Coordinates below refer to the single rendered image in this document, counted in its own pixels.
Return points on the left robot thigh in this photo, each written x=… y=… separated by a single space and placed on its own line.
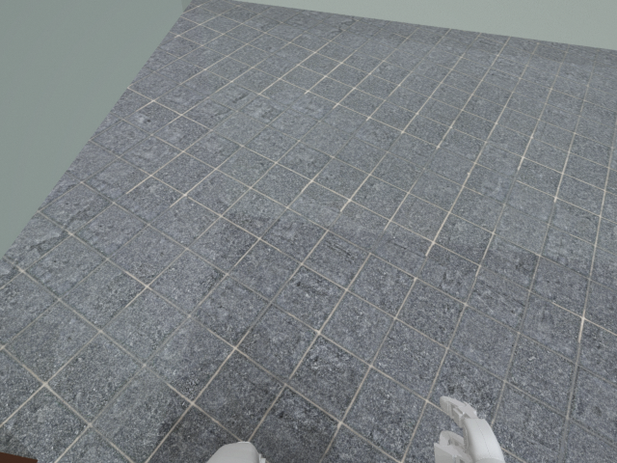
x=237 y=453

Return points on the robot right hand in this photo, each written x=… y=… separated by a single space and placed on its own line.
x=479 y=440

